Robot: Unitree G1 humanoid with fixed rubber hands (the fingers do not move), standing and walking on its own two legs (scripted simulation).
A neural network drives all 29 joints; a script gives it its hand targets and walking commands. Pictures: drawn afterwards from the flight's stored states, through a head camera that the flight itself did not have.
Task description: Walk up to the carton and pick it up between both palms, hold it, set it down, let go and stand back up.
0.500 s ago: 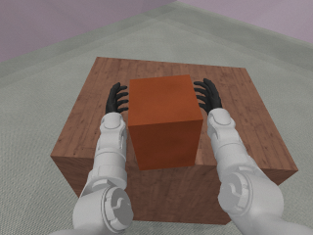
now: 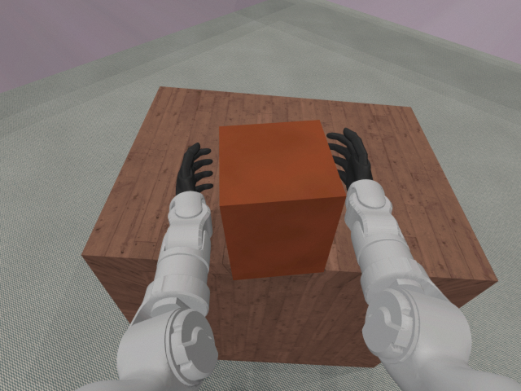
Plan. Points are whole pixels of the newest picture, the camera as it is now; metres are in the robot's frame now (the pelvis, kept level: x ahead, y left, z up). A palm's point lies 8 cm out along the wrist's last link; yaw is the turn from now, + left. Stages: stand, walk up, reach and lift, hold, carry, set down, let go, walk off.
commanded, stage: set down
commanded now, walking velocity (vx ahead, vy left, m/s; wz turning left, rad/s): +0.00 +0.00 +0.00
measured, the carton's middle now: (274, 203) +0.42 +0.05 +0.05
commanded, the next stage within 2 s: none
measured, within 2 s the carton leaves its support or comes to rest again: rests again in 0.24 s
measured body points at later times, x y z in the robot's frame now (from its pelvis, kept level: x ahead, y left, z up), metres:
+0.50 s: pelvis -0.01 +0.00 +0.00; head +0.03 +0.00 +0.45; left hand +0.41 +0.19 +0.09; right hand +0.46 -0.09 +0.10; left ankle -0.01 +0.12 -0.75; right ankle -0.02 -0.08 -0.75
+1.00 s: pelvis -0.05 +0.00 +0.00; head -0.05 +0.01 +0.45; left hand +0.33 +0.22 +0.08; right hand +0.38 -0.11 +0.08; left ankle -0.01 +0.12 -0.75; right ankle -0.02 -0.08 -0.75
